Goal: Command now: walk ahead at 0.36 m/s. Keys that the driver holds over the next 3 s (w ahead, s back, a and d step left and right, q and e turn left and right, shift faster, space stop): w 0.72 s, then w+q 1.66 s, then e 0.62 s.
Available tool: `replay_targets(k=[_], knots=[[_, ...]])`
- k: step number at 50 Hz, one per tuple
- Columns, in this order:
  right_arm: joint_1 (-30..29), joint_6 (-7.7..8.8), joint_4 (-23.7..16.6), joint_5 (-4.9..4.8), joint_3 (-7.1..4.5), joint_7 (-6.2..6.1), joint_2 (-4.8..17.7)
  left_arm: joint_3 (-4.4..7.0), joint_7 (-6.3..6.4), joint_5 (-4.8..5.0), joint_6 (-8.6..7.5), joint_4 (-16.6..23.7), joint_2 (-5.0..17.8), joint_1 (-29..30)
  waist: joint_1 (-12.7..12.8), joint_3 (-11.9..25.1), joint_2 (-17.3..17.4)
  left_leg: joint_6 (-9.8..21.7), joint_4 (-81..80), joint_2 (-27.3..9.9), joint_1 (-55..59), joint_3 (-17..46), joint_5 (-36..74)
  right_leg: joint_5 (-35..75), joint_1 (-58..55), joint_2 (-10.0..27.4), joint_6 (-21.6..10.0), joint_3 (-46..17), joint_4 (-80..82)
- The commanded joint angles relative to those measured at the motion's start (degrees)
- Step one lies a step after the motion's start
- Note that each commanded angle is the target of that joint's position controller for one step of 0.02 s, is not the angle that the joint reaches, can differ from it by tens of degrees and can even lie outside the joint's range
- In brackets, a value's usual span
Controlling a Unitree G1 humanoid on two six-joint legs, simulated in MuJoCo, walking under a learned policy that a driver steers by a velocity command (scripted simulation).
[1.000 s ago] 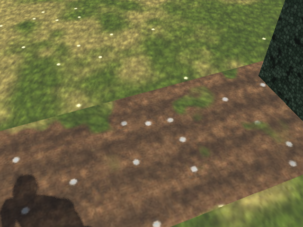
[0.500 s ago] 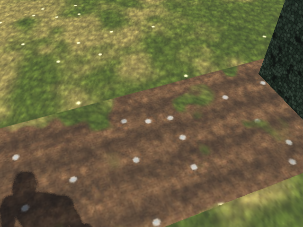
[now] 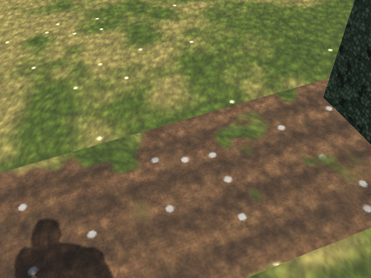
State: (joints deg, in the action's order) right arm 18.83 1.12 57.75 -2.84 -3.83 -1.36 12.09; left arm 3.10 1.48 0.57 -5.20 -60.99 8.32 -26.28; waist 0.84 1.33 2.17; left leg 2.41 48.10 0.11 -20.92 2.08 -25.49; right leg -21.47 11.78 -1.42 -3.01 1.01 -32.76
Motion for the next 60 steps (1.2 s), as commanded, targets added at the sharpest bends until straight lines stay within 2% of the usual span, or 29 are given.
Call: replay_targets(k=[1,4,11,15,16,17,18,19,20,21,23,26,31,35,37,40,41,44,46,48,51,52,53,54,55,56,57,58,60], knots=[[-9.87,3.59,-7.44,-0.64,0.04,0.59,3.46,0.77,-0.70,-0.60,-1.18,-0.96,7.39,-12.15,2.47,-11.66,-9.69,1.83,18.99,-2.89,-36.62,2.78,3.38,-9.02,-16.21,21.34,-11.46,-34.78,22.30],[-10.11,4.09,-6.38,1.65,-0.55,1.44,4.66,-0.65,-1.23,-0.16,-0.31,0.41,4.70,-9.01,1.43,-8.41,-8.05,1.32,13.47,-5.76,-31.70,0.49,14.30,12.03,-15.57,15.10,-6.57,-19.24,21.98],[-25.83,3.63,-12.86,1.21,1.56,3.19,1.60,-0.75,0.40,-0.42,0.76,1.36,9.45,-9.43,3.86,-10.46,-8.59,-0.93,-10.29,-0.51,-15.00,-6.20,26.57,25.52,-4.41,10.57,-5.49,-7.50,24.41],[-21.79,3.53,-13.75,0.82,0.69,3.47,5.36,-0.05,-0.26,0.11,0.70,0.92,10.02,-7.48,-0.49,-7.91,-10.96,1.73,-11.27,1.09,-4.18,-5.55,21.41,40.52,-7.17,12.90,-5.62,-5.86,18.18],[-13.91,3.85,-10.81,1.33,-0.51,3.49,7.53,0.05,-0.20,-0.90,0.63,1.97,9.91,-5.89,-3.69,-2.71,-9.79,2.49,-6.94,4.12,6.10,-8.17,24.53,53.94,-6.21,12.43,-5.27,-4.01,11.63],[-5.64,3.99,-9.35,0.70,-1.56,3.57,9.10,0.39,0.07,0.22,1.04,2.18,12.08,-3.21,-9.61,0.53,-11.01,4.72,-14.37,3.37,14.13,-5.22,20.11,57.06,-5.70,11.29,-3.36,-3.96,0.79],[4.50,4.06,-7.16,0.97,-2.88,3.31,13.81,-0.08,0.01,-0.58,1.21,3.20,11.10,-2.75,-13.30,8.00,-4.49,8.14,-16.44,-5.40,29.72,5.40,18.97,45.34,3.37,8.65,-1.52,-2.58,-17.80],[7.39,4.03,-6.11,1.52,-2.71,3.75,16.69,-2.12,-1.25,-1.08,0.15,2.29,1.84,-13.25,-6.16,18.65,12.31,17.74,-19.31,-19.98,46.94,31.08,13.77,-7.37,21.05,-1.74,1.36,-4.15,-40.20],[9.39,4.00,-5.10,1.72,-1.77,4.25,12.48,-1.40,-1.93,1.35,-1.57,1.65,4.06,-12.07,-8.41,19.32,13.93,21.00,-30.71,-21.87,45.62,44.85,7.40,-11.21,29.47,-3.22,0.32,-11.72,-48.25],[3.60,4.30,-5.42,1.44,-1.04,4.28,9.23,-0.12,-1.68,2.86,-2.03,4.73,8.70,-3.00,-7.29,6.42,8.94,18.22,-31.86,-20.39,36.30,36.07,8.63,-7.29,35.18,0.50,-0.39,-9.29,-50.34],[-7.38,5.06,-8.40,2.64,0.45,4.67,6.08,0.81,-0.30,1.37,-0.78,6.30,10.16,2.87,-2.75,-0.81,-1.33,15.10,-34.04,-16.76,14.85,20.93,23.66,2.59,26.94,5.71,-0.52,-6.87,-46.07],[-7.82,5.72,-7.30,2.59,1.23,4.16,4.37,1.31,0.09,1.08,1.50,6.88,6.97,0.07,1.33,-1.98,0.88,13.65,-39.63,-12.23,6.52,13.02,21.31,6.49,19.66,9.76,-0.52,-7.33,-35.30],[-0.47,4.59,-4.31,2.62,0.68,1.50,9.11,1.72,-0.77,-0.44,1.50,13.27,7.92,13.45,-0.82,-3.92,-0.08,12.82,-41.71,-11.57,10.53,7.96,28.55,20.91,26.33,9.99,1.14,-5.67,-16.35],[3.20,4.68,-3.03,2.64,0.53,1.70,9.08,1.95,-2.59,0.61,1.51,11.97,9.05,14.11,-1.50,-2.65,-0.21,12.44,-37.25,-11.34,11.63,5.09,26.41,30.12,25.33,9.44,2.17,-4.21,-18.61],[11.94,4.41,0.41,2.02,0.98,0.33,7.03,2.24,-3.66,0.57,-0.10,16.23,10.83,24.70,-5.08,-6.38,0.12,11.30,-32.69,-15.43,27.58,11.63,22.06,29.57,45.01,11.68,0.43,-9.07,-16.49],[20.01,4.28,0.48,2.52,0.26,-1.08,9.25,1.78,-4.90,0.64,-2.40,21.14,10.79,36.83,-9.73,-9.41,1.35,11.28,-29.75,-17.30,38.17,17.65,15.91,25.18,58.75,11.28,0.65,-8.92,-11.48],[18.49,4.22,-0.68,1.76,0.26,-2.18,8.94,1.58,-5.61,0.04,-2.97,22.25,10.75,37.91,-8.24,-10.43,1.03,10.13,-28.03,-16.65,35.35,16.59,14.12,30.89,56.17,12.65,0.99,-11.31,-6.47],[12.67,3.70,-5.09,1.88,0.45,-2.39,8.87,0.11,-7.95,-0.92,-3.03,21.39,8.16,35.78,-7.81,-10.29,0.07,8.52,-25.87,-11.34,11.18,10.60,5.83,47.35,31.07,8.41,0.88,-6.00,-2.32],[11.29,3.44,-6.48,1.22,0.14,-1.76,9.20,0.19,-8.16,0.14,-2.43,20.87,9.21,33.76,-6.78,-9.12,0.76,5.76,-22.67,-9.09,2.93,7.99,3.18,49.92,16.38,6.52,0.35,-5.78,-0.09],[11.73,2.61,-7.41,0.76,-0.45,-1.68,9.93,0.31,-7.40,1.15,-1.64,20.04,10.88,32.04,-7.02,-8.20,2.56,3.49,-16.49,-8.59,9.09,8.41,2.71,47.40,13.99,7.02,2.05,-7.22,3.21],[10.67,0.92,-7.55,1.23,-0.99,-1.90,9.16,2.46,-5.90,1.22,-1.33,12.89,15.68,15.91,-1.02,-1.11,1.94,0.47,8.93,-7.02,19.36,10.14,14.12,51.52,3.29,10.68,3.92,-8.21,12.41],[10.48,0.99,-6.61,1.38,-0.80,-1.52,8.78,3.23,-5.53,0.78,-1.24,9.67,17.00,5.05,4.45,2.87,-0.36,-2.08,23.60,-4.27,12.19,8.50,12.73,53.28,-11.21,10.60,4.82,-5.91,13.36],[14.16,1.47,-3.74,1.18,-0.22,-0.96,4.95,2.98,-5.46,-0.97,-1.14,6.71,17.13,-3.91,7.89,6.03,-7.99,-5.04,45.78,1.97,-3.89,8.15,-17.89,51.91,-27.76,15.15,2.40,-9.53,7.93],[27.52,2.52,-2.45,1.88,0.88,0.69,-1.54,2.19,-5.90,-2.45,-1.43,5.70,20.77,-2.28,-0.94,11.13,-29.23,-4.07,59.96,-0.15,-23.00,11.79,-27.99,85.65,-42.03,17.57,4.97,-6.32,-15.46],[30.41,4.16,-3.85,-0.28,1.32,1.20,0.41,3.56,-5.92,-1.91,0.13,5.69,22.50,-4.35,-0.69,19.42,-36.38,-4.84,65.11,-1.15,-27.35,13.54,-23.62,82.15,-43.16,21.10,0.51,-15.17,-13.81],[23.70,4.70,-6.99,-2.27,0.99,0.47,3.03,4.50,-6.03,-1.92,1.10,5.19,22.88,-6.36,1.93,22.03,-23.39,-4.71,62.15,-0.92,-30.51,10.73,-14.11,47.52,-38.16,26.83,-5.28,-26.87,-0.63],[18.93,4.11,-9.04,-3.58,0.99,-1.44,2.51,4.83,-6.22,-1.34,1.03,3.90,23.86,-1.91,-1.02,20.48,-18.37,-4.39,64.58,-3.37,-30.98,6.33,-4.54,20.76,-28.73,31.25,-8.72,-38.37,10.56],[14.24,2.51,-9.48,-2.58,-0.02,-2.42,6.66,2.18,-6.12,-1.24,0.09,8.58,16.86,9.92,-2.64,10.51,-9.58,-2.42,54.47,-6.67,-26.40,4.48,6.40,18.26,-12.30,29.36,-8.04,-31.33,15.19],[8.89,0.45,-10.74,0.53,-0.31,-2.59,4.78,0.90,-5.50,-1.94,-1.84,8.99,12.24,17.79,-4.58,3.52,-9.62,-0.22,49.06,-9.45,-22.92,6.92,10.24,23.38,1.69,27.99,-6.41,-24.88,10.72]])
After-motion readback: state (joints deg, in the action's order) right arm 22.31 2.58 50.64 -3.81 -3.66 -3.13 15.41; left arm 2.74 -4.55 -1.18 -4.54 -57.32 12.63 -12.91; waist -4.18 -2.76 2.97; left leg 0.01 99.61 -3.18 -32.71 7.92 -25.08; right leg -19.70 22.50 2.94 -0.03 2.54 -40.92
